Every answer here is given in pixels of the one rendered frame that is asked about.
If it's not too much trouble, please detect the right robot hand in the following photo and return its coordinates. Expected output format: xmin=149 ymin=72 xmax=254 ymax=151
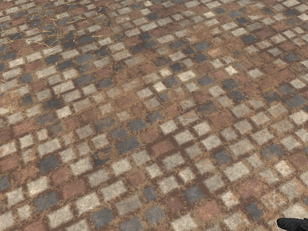
xmin=276 ymin=218 xmax=308 ymax=231

